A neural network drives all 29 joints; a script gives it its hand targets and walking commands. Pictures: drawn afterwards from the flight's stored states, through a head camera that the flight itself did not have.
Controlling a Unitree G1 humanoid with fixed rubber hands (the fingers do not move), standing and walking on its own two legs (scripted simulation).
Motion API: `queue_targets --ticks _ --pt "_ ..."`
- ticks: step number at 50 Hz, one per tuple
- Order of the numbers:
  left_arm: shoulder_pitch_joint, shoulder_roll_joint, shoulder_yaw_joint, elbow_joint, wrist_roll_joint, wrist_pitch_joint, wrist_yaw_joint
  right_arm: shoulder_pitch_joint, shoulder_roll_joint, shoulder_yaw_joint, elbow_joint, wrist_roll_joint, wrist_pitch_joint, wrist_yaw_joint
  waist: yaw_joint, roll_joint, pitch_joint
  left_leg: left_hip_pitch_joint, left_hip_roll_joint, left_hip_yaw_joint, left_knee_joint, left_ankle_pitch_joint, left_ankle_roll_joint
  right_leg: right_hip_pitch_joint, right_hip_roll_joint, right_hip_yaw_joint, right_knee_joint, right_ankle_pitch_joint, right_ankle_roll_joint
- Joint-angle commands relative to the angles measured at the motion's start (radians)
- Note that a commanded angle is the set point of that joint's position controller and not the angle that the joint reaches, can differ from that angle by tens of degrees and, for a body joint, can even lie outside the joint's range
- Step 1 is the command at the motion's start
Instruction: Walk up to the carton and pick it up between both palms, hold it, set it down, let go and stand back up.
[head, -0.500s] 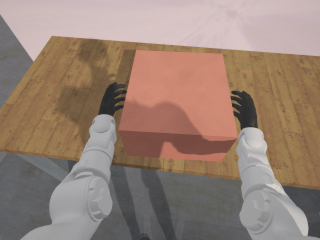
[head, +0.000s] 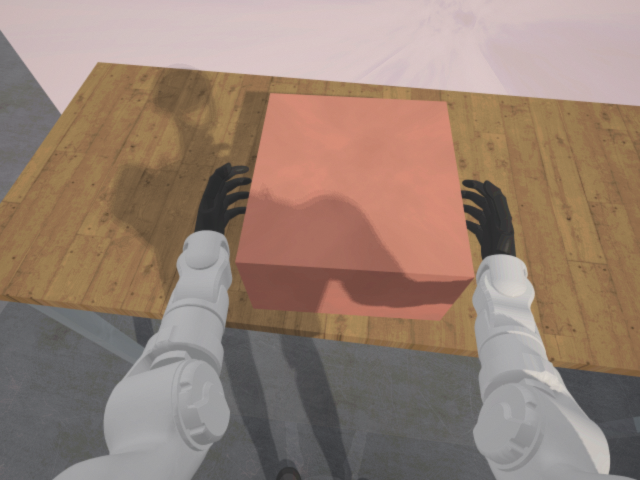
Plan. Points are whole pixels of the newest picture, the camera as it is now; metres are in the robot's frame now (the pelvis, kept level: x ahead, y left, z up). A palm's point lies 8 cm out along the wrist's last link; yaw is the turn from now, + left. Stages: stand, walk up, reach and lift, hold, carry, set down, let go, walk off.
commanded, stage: set down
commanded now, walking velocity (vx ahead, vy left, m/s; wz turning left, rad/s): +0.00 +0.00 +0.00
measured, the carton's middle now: (351, 202) +0.50 -0.02 -0.02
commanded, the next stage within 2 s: none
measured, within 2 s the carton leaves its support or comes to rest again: neither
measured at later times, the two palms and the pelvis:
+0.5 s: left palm (213, 225) +0.43 +0.17 +0.03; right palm (494, 245) +0.40 -0.20 +0.03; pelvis +0.00 +0.00 +0.00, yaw +0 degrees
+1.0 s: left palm (213, 224) +0.44 +0.18 +0.01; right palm (486, 245) +0.41 -0.20 +0.00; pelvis +0.00 +0.00 -0.02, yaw -2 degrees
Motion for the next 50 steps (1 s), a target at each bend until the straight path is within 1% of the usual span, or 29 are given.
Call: queue_targets --ticks 1,5,10,16,22,28,31,32,34,35,37,39,42,45,48,50 --pt "-0.435 -0.387 -0.172 -0.013 0.052 -0.004 -0.070 -0.453 0.415 0.290 0.042 -0.082 0.008 0.125 -0.005 0.006 -0.535 0.389 0.041 -0.028 0.047 0.251 -0.011 0.111 -0.042 -0.024 0.011 0.343 0.069" --pt "-0.442 -0.381 -0.168 -0.015 0.059 -0.003 -0.069 -0.454 0.413 0.275 0.034 -0.091 0.011 0.127 -0.007 0.014 -0.535 0.382 0.042 -0.027 0.048 0.240 -0.012 0.091 -0.043 -0.026 0.007 0.315 0.068" --pt "-0.422 -0.381 -0.162 -0.019 0.068 0.000 -0.068 -0.436 0.410 0.269 0.036 -0.092 0.015 0.129 -0.010 0.022 -0.523 0.406 0.044 -0.033 0.059 0.269 -0.016 0.064 -0.041 -0.029 0.007 0.308 0.065" --pt "-0.422 -0.359 -0.142 -0.015 0.073 -0.004 -0.068 -0.432 0.402 0.259 0.032 -0.099 0.023 0.130 -0.012 0.008 -0.522 0.393 0.042 -0.036 0.058 0.253 -0.011 0.055 -0.041 -0.027 0.007 0.289 0.069" --pt "-0.420 -0.336 -0.121 -0.009 0.079 -0.007 -0.066 -0.414 0.395 0.248 0.036 -0.105 0.034 0.126 -0.013 0.006 -0.509 0.390 0.039 -0.038 0.063 0.253 -0.008 0.039 -0.043 -0.027 0.010 0.283 0.073" --pt "-0.419 -0.274 -0.098 0.003 0.079 -0.006 -0.055 -0.406 0.332 0.227 0.038 -0.098 0.044 0.117 -0.016 0.006 -0.506 0.387 0.040 -0.038 0.067 0.249 -0.009 0.024 -0.042 -0.025 0.010 0.263 0.073" --pt "-0.411 -0.165 -0.072 -0.001 0.069 -0.007 -0.030 -0.383 0.226 0.207 0.046 -0.071 0.052 0.096 -0.013 0.011 -0.516 0.389 0.041 -0.037 0.070 0.253 -0.012 0.014 -0.040 -0.019 0.009 0.249 0.070" --pt "-0.411 -0.107 -0.067 -0.008 0.056 -0.009 -0.015 -0.380 0.165 0.200 0.045 -0.051 0.054 0.082 -0.011 0.017 -0.532 0.386 0.041 -0.036 0.075 0.259 -0.012 0.007 -0.039 -0.014 0.013 0.248 0.070" --pt "-0.428 0.004 -0.098 -0.012 -0.002 -0.016 0.022 -0.382 0.050 0.229 0.062 0.027 0.059 0.047 -0.012 0.029 -0.567 0.380 0.041 -0.036 0.091 0.279 -0.016 -0.013 -0.032 -0.003 0.016 0.249 0.064" --pt "-0.433 0.060 -0.131 -0.008 -0.047 -0.024 0.044 -0.386 -0.016 0.264 0.074 0.084 0.059 0.026 -0.009 0.041 -0.601 0.368 0.041 -0.036 0.107 0.297 -0.019 -0.022 -0.027 0.005 0.022 0.260 0.063" --pt "-0.467 0.128 -0.200 0.030 -0.151 -0.042 0.078 -0.427 -0.094 0.361 0.121 0.213 0.059 -0.008 -0.001 0.057 -0.667 0.339 0.043 -0.045 0.141 0.319 -0.025 -0.045 -0.019 0.021 0.039 0.267 0.051" --pt "-0.505 0.180 -0.263 0.093 -0.245 -0.066 0.093 -0.478 -0.145 0.453 0.163 0.326 0.052 -0.029 0.004 0.067 -0.732 0.305 0.044 -0.055 0.178 0.326 -0.031 -0.061 -0.014 0.032 0.057 0.273 0.043" --pt "-0.566 0.251 -0.343 0.202 -0.370 -0.114 0.092 -0.552 -0.214 0.549 0.185 0.444 0.030 -0.059 0.004 0.058 -0.832 0.250 0.038 -0.072 0.237 0.329 -0.042 -0.078 -0.011 0.034 0.100 0.305 0.042" --pt "-0.614 0.307 -0.418 0.294 -0.463 -0.160 0.083 -0.616 -0.294 0.612 0.197 0.530 0.000 -0.084 0.001 0.053 -0.910 0.255 0.033 -0.086 0.300 0.381 -0.062 -0.117 -0.001 0.020 0.147 0.361 0.047" --pt "-0.646 0.347 -0.473 0.328 -0.521 -0.195 0.073 -0.654 -0.384 0.651 0.217 0.599 -0.041 -0.102 -0.004 0.077 -0.984 0.333 0.034 -0.101 0.373 0.499 -0.092 -0.201 0.016 0.000 0.185 0.420 0.049" --pt "-0.660 0.360 -0.504 0.342 -0.544 -0.200 0.066 -0.666 -0.441 0.670 0.258 0.639 -0.063 -0.105 -0.007 0.105 -1.007 0.409 0.039 -0.109 0.412 0.568 -0.113 -0.290 0.030 -0.018 0.192 0.407 0.045"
